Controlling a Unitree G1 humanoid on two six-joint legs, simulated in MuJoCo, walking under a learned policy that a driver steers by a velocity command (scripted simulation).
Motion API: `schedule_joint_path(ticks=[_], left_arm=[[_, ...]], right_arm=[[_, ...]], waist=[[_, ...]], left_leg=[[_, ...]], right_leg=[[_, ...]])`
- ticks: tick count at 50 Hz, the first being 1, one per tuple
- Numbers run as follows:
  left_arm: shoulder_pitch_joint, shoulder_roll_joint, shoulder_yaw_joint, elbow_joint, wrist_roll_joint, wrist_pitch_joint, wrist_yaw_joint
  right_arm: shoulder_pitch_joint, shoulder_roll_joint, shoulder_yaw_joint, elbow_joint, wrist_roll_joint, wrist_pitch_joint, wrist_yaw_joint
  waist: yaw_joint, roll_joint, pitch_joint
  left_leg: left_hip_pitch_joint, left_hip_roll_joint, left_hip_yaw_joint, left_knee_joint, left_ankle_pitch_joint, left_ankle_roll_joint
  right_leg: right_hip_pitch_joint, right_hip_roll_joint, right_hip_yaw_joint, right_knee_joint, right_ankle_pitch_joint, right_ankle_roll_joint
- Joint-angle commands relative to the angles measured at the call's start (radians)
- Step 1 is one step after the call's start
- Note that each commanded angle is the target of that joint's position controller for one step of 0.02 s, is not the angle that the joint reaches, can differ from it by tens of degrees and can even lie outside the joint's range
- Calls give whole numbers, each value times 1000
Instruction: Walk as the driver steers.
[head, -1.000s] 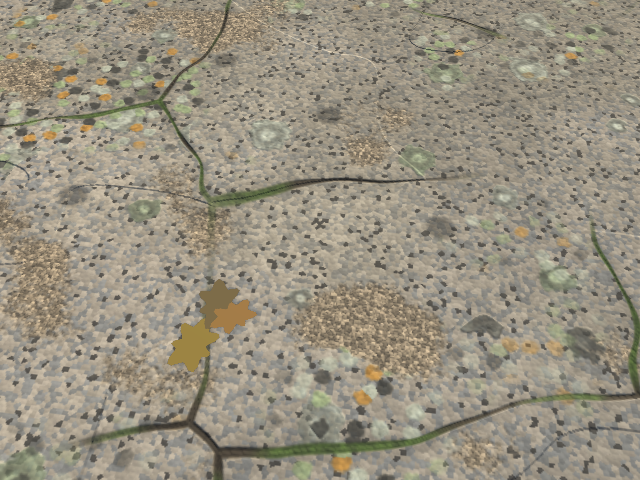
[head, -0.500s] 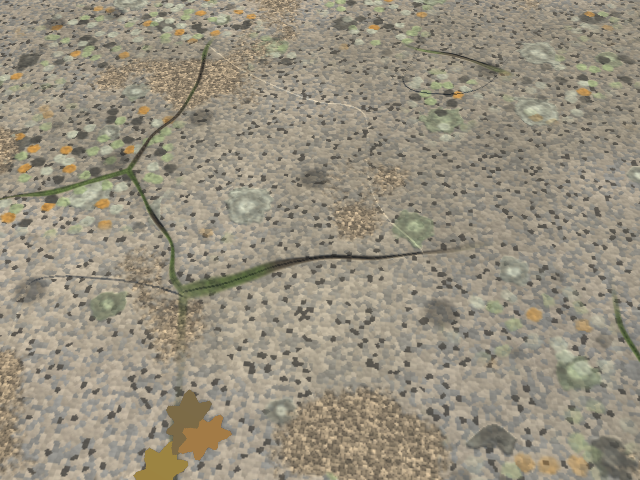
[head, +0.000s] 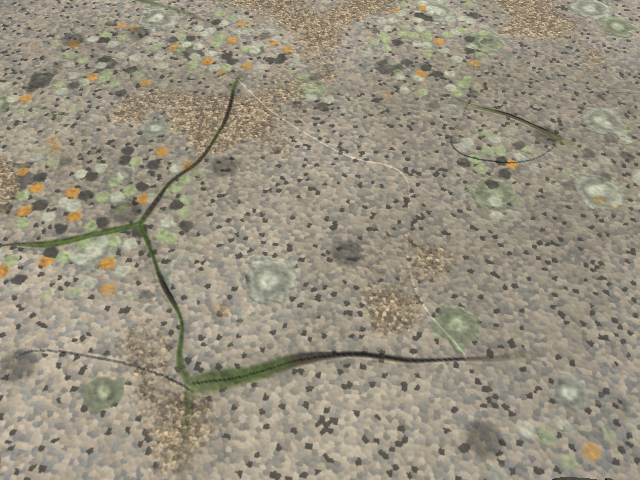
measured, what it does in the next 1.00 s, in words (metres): walks ahead: right foot, then left foot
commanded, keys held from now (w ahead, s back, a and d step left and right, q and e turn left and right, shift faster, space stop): w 0.48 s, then w+q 0.10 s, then q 0.42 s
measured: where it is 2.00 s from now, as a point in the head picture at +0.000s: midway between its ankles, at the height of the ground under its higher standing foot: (307, 367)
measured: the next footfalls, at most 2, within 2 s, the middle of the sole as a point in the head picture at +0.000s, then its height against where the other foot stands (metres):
right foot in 0.50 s outside the picture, level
left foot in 0.98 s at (303, 400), level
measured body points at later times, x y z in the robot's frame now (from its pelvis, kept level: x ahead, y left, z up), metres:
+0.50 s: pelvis +0.28 -0.03 +0.00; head +0.31 -0.04 +0.45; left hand +0.50 +0.20 -0.09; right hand +0.24 -0.31 -0.14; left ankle +0.11 +0.10 -0.72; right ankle +0.41 -0.14 -0.72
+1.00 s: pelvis +0.49 -0.03 +0.00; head +0.53 -0.01 +0.45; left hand +0.53 +0.27 -0.13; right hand +0.71 -0.26 -0.10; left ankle +0.57 +0.08 -0.72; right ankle +0.42 -0.15 -0.71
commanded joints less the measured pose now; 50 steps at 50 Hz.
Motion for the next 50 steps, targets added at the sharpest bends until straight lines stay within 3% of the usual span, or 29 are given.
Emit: schedule_joint_path(ticks=[1,2,3,5,7,10,14,18,20,22,23,24,25,26,27,28,29,30,31,33,35,38,40,44,47,48,49,50], left_arm=[[-44,132,15,-98,-36,-64,-14],[-102,131,15,-110,-36,-69,-7],[-127,125,22,-111,-20,-65,-1],[-84,86,25,-102,-10,-37,2],[-90,58,22,-107,-7,-18,5],[-195,64,25,-144,7,-13,5],[-328,42,15,-180,4,-21,-8],[-442,44,5,-218,-6,-26,-26],[-468,56,5,-238,-8,-32,-37],[-431,83,14,-238,-10,-39,-45],[-365,107,25,-222,-8,-41,-45],[-219,143,48,-175,-4,-41,-41],[-30,211,72,-130,9,-42,-32],[72,307,94,-109,16,-36,-27],[79,217,67,-108,7,-34,-27],[-10,165,51,-123,4,-38,-23],[-91,127,39,-143,9,-41,-20],[-162,90,27,-149,19,-46,-23],[-202,63,17,-150,30,-54,-25],[-214,66,19,-137,41,-59,-24],[-223,103,28,-133,42,-57,-7],[-239,128,34,-138,35,-38,24],[-225,143,36,-137,29,-25,37],[-198,168,46,-129,6,9,48],[-227,186,57,-149,-12,35,55],[-241,182,57,-158,-17,43,58],[-195,169,53,-155,-8,46,55],[-184,106,32,-190,39,39,44]], right_arm=[[319,-170,-45,42,3,2,-13],[240,-145,-35,22,-4,-1,-15],[187,-117,-27,17,-13,-4,-12],[166,-88,-17,24,-24,-10,-6],[188,-114,-22,38,-15,-14,-11],[233,-149,-31,57,-14,-10,-29],[286,-154,-29,79,-4,-3,-41],[363,-163,-33,119,4,9,-43],[377,-171,-38,133,7,20,-46],[362,-185,-45,135,9,30,-50],[338,-192,-47,129,10,35,-52],[322,-176,-41,125,10,41,-52],[330,-138,-23,106,0,42,-52],[448,-13,14,93,-9,22,-42],[416,-70,3,109,15,-2,-37],[324,-149,-20,82,44,-14,-35],[264,-154,-22,68,46,-15,-40],[236,-143,-28,67,34,-5,-50],[262,-130,-36,78,25,13,-56],[322,-77,-34,92,21,44,-60],[293,-70,-37,61,13,62,-62],[221,-59,-33,16,0,68,-47],[153,-50,-27,-15,-1,69,-33],[84,-75,-34,-74,-4,82,-8],[118,-110,-49,-98,-4,85,9],[187,-128,-60,-86,-3,80,10],[269,-194,-85,-73,-8,73,-2],[305,-306,-112,-82,-18,76,-29]], waist=[[-159,181,-257],[-130,89,-175],[-99,52,-109],[-45,79,-86],[-30,74,-55],[-47,55,-16],[-85,63,11],[-124,65,43],[-120,71,51],[-85,90,26],[-42,104,-15],[28,93,-99],[91,25,-239],[51,-224,-380],[77,-222,-432],[70,-165,-269],[41,-101,-183],[9,-64,-99],[-32,-79,-70],[-75,-82,-62],[-93,-74,-44],[-86,-73,-48],[-57,-69,-55],[-34,-65,-57],[-66,-81,-68],[-104,-61,-97],[-135,22,-152],[-105,244,-227]], left_leg=[[789,349,-617,-266,-175,216],[637,312,-496,-289,-81,189],[498,279,-410,-319,14,176],[371,242,-325,-376,70,164],[320,237,-272,-421,96,177],[332,228,-217,-457,125,173],[339,177,-118,-465,133,129],[446,213,-110,-434,116,123],[520,249,-121,-393,153,114],[566,269,-125,-332,272,95],[567,257,-108,-255,431,80],[532,210,-70,-92,557,56],[345,153,-37,182,402,23],[-72,-30,-15,580,-153,-53],[-197,-42,-173,738,-462,-44],[-282,17,-186,786,-410,-24],[-264,77,-158,749,-314,-15],[-212,103,-148,683,-254,-22],[-135,125,-158,638,-221,-26],[-45,118,-150,603,-212,-41],[-77,109,-135,538,-146,-60],[-56,102,-86,322,30,-73],[-28,90,-52,212,113,-72],[-47,72,-27,102,61,-52],[5,28,11,40,-65,-8],[100,-8,34,-46,-10,17],[269,-7,-28,-139,249,60],[501,210,-324,-86,788,163]], right_leg=[[-685,-22,101,552,-17,-38],[-655,-76,74,508,77,-42],[-610,-107,63,440,133,-37],[-505,-140,71,364,186,-36],[-511,-152,59,289,215,-21],[-595,-156,50,128,373,6],[-552,-116,10,-114,577,12],[-559,-89,-4,-232,577,3],[-572,-83,2,-267,515,-18],[-504,-63,-11,-291,439,-45],[-397,-32,-39,-305,415,-62],[-201,1,-67,-320,428,-88],[116,-120,67,-283,448,-145],[496,-378,523,-356,312,-302],[505,-416,711,-483,184,-318],[377,-383,555,-498,168,-260],[230,-345,414,-521,207,-220],[78,-310,307,-557,352,-196],[-16,-276,204,-574,507,-173],[-106,-261,81,-578,783,-175],[-128,-260,-6,-586,920,-183],[-125,-224,-124,-589,920,-165],[-97,-223,-161,-581,909,-162],[39,-272,-165,-507,892,-153],[83,-287,-164,-357,989,-119],[71,-255,-188,-235,1011,-88],[0,-184,-210,-43,891,-26],[-268,-77,-220,270,306,49]])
